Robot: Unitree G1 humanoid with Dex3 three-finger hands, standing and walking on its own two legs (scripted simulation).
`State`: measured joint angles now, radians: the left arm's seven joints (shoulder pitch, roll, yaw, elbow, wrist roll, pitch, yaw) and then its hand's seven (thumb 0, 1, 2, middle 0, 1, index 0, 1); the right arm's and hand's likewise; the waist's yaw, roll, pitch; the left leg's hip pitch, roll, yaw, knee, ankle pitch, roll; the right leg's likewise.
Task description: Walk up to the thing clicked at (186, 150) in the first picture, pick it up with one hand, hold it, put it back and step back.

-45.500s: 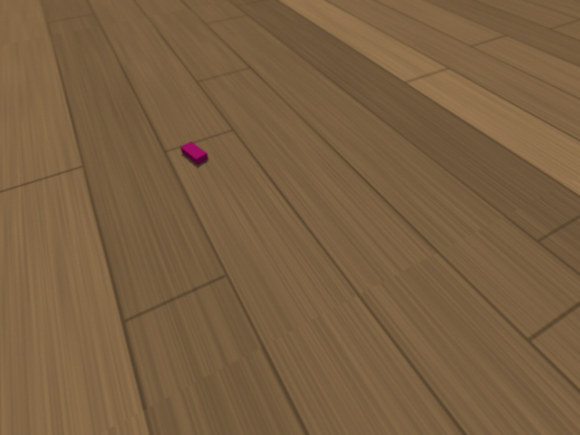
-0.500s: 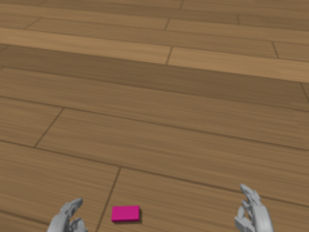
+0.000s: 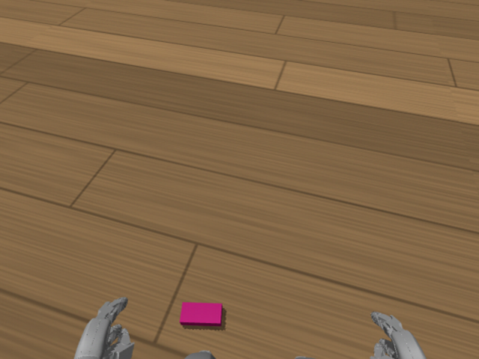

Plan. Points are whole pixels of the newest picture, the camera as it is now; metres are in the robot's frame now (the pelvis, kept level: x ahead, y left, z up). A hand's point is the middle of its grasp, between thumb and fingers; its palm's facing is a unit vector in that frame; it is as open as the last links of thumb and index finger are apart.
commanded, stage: stand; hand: left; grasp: from above
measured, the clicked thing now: (201, 314) +0.38 +0.17 -0.71
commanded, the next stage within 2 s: none
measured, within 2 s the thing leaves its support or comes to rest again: neither
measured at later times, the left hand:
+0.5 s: hand out of the picture +0.04 +0.24 -0.12, palm faces +0.04 -0.95 -0.32, open 7.4 cm
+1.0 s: hand out of the picture +0.05 +0.24 -0.11, palm faces +0.04 -0.94 -0.34, open 7.4 cm
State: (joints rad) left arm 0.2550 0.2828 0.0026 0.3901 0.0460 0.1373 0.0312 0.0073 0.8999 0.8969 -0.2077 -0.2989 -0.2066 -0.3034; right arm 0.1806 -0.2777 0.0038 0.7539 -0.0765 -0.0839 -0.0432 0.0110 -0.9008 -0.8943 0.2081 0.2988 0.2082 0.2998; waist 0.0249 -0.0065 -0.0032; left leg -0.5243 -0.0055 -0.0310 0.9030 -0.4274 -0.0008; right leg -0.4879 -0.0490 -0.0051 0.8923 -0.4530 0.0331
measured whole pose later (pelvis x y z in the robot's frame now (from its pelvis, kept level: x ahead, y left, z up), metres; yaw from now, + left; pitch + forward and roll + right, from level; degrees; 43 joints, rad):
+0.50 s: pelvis +0.01 +0.01 +0.05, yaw +0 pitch -4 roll +0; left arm 0.21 0.28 0.03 1.07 0.03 0.02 0.03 0.01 0.90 0.90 -0.21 -0.30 -0.21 -0.30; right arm 0.17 -0.28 -0.03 1.06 -0.03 0.00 -0.03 0.01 -0.90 -0.89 0.21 0.30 0.21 0.30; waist 0.03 0.01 0.07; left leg -0.17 -0.01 -0.03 0.49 -0.24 0.01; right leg -0.12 -0.06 -0.02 0.45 -0.25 0.05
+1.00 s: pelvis +0.00 -0.01 +0.05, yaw +1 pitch -5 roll +0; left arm 0.15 0.30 0.03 1.15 0.02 0.00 0.02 0.00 0.90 0.90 -0.21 -0.30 -0.21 -0.30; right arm 0.15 -0.31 -0.03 1.13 -0.02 0.00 -0.01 0.01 -0.91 -0.89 0.20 0.30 0.20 0.30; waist 0.01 0.02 0.07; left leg -0.12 0.01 -0.04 0.38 -0.18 -0.01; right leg -0.08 -0.04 -0.03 0.35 -0.19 0.03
